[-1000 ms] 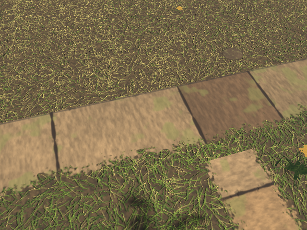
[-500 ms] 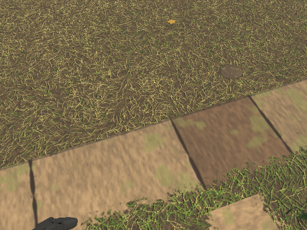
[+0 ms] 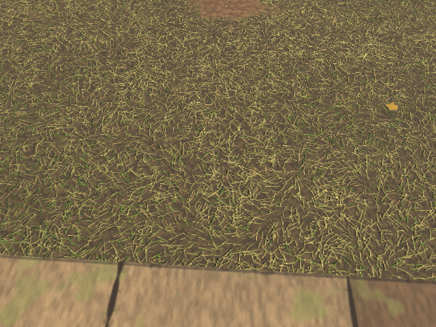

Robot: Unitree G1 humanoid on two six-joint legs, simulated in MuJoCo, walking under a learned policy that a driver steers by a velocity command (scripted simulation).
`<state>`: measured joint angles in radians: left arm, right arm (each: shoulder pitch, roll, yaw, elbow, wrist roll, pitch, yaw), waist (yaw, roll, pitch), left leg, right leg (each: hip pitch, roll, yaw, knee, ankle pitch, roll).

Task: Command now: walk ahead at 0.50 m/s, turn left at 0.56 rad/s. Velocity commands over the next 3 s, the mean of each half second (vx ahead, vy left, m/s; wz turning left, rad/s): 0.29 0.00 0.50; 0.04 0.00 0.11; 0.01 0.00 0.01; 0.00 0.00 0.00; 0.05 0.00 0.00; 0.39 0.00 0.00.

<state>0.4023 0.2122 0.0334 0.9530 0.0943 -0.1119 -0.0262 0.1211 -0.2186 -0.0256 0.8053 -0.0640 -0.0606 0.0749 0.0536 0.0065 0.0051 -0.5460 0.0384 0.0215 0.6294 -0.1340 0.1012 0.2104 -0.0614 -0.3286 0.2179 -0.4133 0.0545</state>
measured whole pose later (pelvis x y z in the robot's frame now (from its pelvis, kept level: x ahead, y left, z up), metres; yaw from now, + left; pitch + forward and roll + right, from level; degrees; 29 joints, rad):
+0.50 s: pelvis +0.26 +0.03 +0.01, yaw +16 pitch +3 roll +1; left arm 0.08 0.28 0.01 0.82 0.02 -0.10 0.00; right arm 0.27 -0.30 -0.08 0.81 -0.05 -0.11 0.08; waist -0.04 -0.02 -0.01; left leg -0.23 -0.15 -0.16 0.70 -0.44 0.02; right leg -0.44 -0.03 -0.03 0.45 -0.06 -0.04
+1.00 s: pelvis +0.31 +0.04 +0.01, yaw +17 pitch +1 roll -1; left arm 0.06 0.27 0.03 0.84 -0.01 -0.08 -0.06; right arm 0.22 -0.27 -0.06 0.82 0.00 -0.08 0.08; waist -0.01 -0.01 0.02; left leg -0.19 0.02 -0.02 0.55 -0.38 -0.01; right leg -0.34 -0.02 -0.08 0.51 -0.19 -0.01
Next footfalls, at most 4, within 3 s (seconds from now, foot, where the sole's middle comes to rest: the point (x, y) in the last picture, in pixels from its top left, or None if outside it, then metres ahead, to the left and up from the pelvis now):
0.02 left None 0.18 0.11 -0.76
0.44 right None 0.43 -0.04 -0.76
0.68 left None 0.26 0.16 -0.76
2.98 left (156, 289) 0.59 0.24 -0.76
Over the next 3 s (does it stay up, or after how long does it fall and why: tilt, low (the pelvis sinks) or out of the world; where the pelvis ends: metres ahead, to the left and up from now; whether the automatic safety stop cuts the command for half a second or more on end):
stays up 0.54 0.11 0.00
